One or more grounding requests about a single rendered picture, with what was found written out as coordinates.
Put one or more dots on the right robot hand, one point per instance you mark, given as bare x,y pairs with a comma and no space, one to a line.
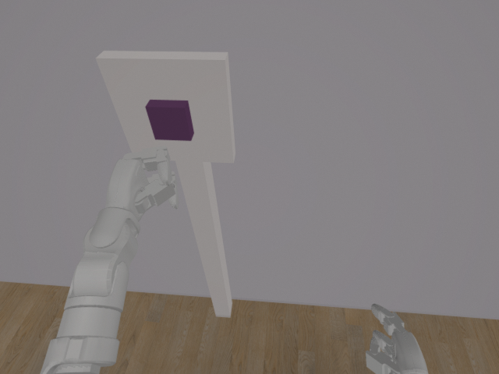
401,354

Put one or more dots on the robot left forearm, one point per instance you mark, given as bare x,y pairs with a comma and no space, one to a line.
86,339

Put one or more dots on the button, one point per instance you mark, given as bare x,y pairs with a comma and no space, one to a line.
170,120

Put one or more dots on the left robot hand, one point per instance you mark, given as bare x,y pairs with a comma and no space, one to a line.
130,189

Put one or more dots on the panel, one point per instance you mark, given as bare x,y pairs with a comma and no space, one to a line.
201,78

